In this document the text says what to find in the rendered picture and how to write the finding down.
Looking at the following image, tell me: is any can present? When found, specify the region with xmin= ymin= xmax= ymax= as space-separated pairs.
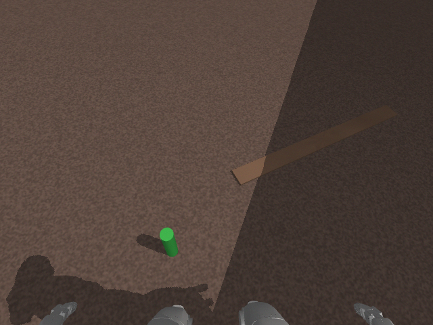
xmin=160 ymin=227 xmax=178 ymax=257

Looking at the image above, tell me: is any left robot hand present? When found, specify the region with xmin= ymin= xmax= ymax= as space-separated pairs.
xmin=39 ymin=302 xmax=77 ymax=325

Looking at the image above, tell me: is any right robot hand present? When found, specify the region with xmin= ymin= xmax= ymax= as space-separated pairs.
xmin=354 ymin=303 xmax=394 ymax=325

